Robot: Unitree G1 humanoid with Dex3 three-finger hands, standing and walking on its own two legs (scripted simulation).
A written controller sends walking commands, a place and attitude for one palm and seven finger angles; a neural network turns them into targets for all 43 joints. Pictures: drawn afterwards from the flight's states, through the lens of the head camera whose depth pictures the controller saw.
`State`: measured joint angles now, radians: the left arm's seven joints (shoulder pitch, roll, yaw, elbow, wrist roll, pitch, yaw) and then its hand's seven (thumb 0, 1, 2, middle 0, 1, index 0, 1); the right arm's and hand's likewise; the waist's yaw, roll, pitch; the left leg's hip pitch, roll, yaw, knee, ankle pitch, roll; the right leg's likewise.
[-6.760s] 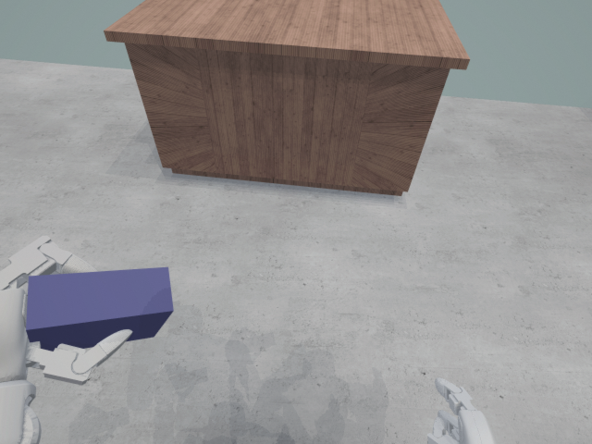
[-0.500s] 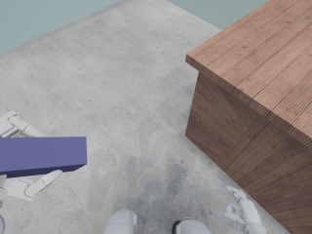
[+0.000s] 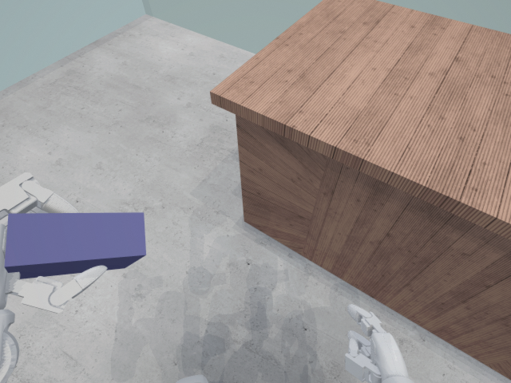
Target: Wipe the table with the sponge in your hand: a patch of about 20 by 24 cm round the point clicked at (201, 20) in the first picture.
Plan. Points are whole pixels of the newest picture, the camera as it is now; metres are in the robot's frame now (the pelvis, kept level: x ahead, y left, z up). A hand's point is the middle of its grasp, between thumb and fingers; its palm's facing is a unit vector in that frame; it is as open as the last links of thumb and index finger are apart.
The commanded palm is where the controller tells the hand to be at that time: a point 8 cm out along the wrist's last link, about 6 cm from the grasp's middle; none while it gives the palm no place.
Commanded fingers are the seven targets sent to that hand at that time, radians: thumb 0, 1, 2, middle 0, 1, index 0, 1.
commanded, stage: turn to face it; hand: left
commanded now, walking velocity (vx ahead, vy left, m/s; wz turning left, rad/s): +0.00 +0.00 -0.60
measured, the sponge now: (97, 245) +0.23 +0.21 +0.15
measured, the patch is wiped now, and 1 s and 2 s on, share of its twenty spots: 0.00 0.00 0.00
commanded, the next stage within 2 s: take the last steps up to it in 1.40 s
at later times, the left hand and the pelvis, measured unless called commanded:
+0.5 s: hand (148, 255) +0.22 +0.14 +0.17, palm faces +0.14 -0.88 -0.45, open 9.3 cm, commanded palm +0.18 +0.18 +0.19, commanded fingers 0.00 0.10 1.30 -1.20 -1.60 -1.20 -1.60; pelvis -0.06 -0.03 +0.00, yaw -17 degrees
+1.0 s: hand (282, 312) +0.18 +0.00 +0.17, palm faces -0.19 -0.84 -0.51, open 9.3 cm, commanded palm +0.15 +0.07 +0.19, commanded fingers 0.00 0.10 1.30 -1.20 -1.60 -1.20 -1.60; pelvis -0.14 -0.07 +0.01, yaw -35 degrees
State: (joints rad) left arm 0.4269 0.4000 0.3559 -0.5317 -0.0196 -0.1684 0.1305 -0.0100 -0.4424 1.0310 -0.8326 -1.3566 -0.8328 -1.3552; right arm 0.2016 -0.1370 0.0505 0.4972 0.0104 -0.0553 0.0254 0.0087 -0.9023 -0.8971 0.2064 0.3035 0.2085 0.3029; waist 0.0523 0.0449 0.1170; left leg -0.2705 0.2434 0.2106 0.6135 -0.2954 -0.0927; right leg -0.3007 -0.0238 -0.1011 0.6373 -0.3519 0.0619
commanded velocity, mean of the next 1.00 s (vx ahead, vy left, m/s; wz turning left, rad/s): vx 0.00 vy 0.00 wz -0.59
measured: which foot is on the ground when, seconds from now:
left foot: down 0.00-0.02, up 0.04-0.38, down 0.40-0.68, up 0.70-1.00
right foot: up 0.00-0.00, down 0.02-0.42, up 0.44-0.66, down 0.68-1.00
